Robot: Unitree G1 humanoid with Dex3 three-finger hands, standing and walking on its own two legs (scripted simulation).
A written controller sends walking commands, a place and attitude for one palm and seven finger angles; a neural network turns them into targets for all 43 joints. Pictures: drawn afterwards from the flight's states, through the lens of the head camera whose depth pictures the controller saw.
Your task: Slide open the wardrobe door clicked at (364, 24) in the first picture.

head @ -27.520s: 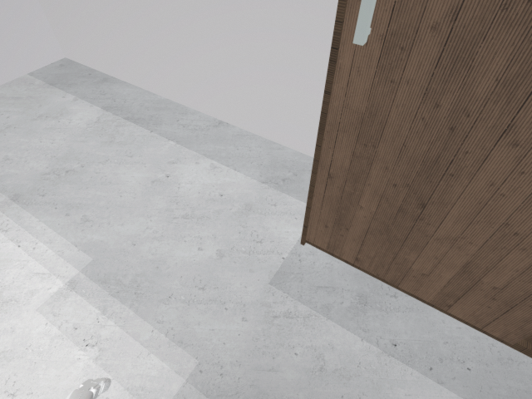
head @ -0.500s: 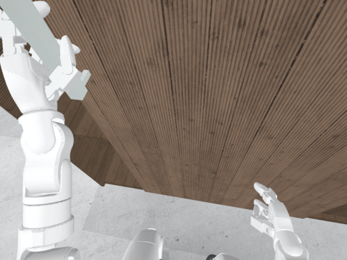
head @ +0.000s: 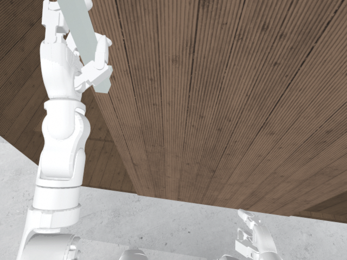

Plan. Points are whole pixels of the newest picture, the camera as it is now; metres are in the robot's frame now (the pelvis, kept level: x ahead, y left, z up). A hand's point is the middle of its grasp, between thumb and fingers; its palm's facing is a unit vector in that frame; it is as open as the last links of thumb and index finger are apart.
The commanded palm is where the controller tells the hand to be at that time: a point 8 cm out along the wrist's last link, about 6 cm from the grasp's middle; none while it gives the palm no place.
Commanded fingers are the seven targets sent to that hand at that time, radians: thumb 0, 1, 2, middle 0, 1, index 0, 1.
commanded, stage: step sideways, sliding the door along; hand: left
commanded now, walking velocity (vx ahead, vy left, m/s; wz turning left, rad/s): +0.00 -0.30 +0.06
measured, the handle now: (90, 33) +0.39 +0.22 +0.27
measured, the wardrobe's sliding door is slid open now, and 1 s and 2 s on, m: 0.42 0.51 0.51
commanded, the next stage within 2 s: stop walking and hold the door there in 0.48 s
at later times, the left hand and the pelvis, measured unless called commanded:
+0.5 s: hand (159, 67) +0.36 +0.10 +0.25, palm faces +0.32 -0.95 +0.01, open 7.2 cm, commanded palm +0.34 +0.08 +0.22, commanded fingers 0.00 0.90 0.90 -0.45 -1.40 -0.45 -1.40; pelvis -0.02 -0.12 +0.01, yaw +3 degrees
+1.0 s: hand (157, 64) +0.37 +0.11 +0.25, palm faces +0.59 -0.78 -0.21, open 7.1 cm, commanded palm +0.33 +0.14 +0.20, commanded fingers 0.00 0.90 0.90 -0.45 -1.40 -0.45 -1.40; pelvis -0.01 -0.22 +0.00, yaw +2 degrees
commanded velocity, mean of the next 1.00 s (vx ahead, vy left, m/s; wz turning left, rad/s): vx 0.05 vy -0.05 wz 0.00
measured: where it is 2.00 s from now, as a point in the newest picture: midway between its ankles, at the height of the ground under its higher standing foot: outside the picture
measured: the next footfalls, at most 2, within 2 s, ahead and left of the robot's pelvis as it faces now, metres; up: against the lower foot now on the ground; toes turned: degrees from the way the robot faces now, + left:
right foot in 0.04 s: +0.05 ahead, -0.17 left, +0.00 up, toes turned -5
left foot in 0.28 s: +0.05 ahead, +0.02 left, +0.00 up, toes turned +16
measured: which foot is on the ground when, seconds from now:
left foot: down 0.00-0.04, up 0.06-0.26, down 0.28-0.72, up 0.74-1.00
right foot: up 0.00-0.02, down 0.04-0.28, up 0.30-0.70, down 0.72-1.00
